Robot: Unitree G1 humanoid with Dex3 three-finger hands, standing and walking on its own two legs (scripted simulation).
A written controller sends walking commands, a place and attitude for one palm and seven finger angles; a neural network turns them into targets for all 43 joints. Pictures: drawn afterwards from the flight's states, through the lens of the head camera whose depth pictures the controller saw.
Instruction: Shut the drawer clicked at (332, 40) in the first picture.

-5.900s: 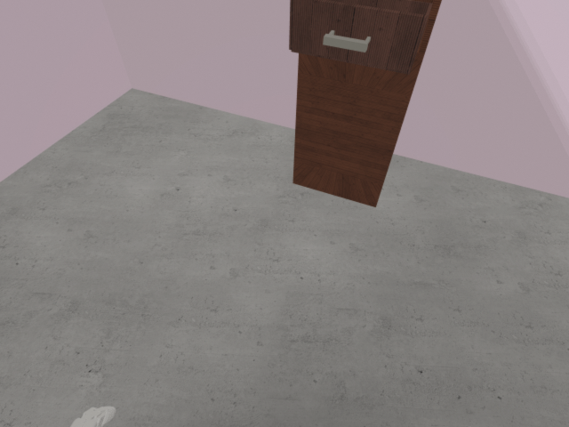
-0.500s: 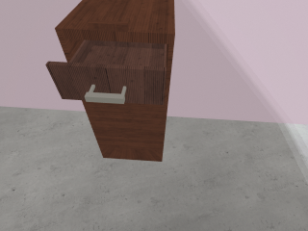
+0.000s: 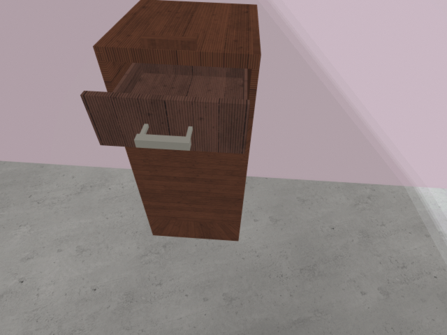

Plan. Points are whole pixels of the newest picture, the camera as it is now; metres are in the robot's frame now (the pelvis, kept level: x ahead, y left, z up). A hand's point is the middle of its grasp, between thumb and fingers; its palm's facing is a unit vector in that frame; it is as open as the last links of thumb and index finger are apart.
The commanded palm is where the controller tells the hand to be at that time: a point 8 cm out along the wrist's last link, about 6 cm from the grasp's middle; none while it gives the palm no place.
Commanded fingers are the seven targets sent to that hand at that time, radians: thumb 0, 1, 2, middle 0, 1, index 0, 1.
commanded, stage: look again from close up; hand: left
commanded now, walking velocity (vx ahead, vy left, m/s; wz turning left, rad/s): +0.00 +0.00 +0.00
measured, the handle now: (165, 135) +0.53 +0.17 +0.07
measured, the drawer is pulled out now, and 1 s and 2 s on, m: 0.17 0.17 0.17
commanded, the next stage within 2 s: shuffle to correct the standing spot in 0.24 s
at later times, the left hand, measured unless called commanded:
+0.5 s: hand out of the picture -0.05 +0.18 -0.17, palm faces +0.03 -0.99 -0.16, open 7.4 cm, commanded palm none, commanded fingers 0.00 0.90 0.90 -0.20 -0.30 -0.20 -0.30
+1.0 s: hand out of the picture +0.01 +0.14 -0.17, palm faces +0.01 -0.99 -0.10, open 7.4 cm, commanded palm none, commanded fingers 0.00 0.90 0.90 -0.20 -0.30 -0.20 -0.30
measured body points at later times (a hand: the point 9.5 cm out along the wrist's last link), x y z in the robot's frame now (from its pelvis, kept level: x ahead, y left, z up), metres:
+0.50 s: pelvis -0.01 +0.02 +0.01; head -0.03 +0.03 +0.46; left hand -0.05 +0.23 -0.16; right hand +0.00 -0.21 -0.15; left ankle +0.03 +0.10 -0.73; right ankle +0.00 -0.13 -0.73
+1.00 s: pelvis +0.05 +0.00 +0.00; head +0.05 +0.00 +0.45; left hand +0.01 +0.19 -0.16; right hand +0.01 -0.21 -0.15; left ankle +0.03 +0.10 -0.73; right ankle +0.03 -0.12 -0.70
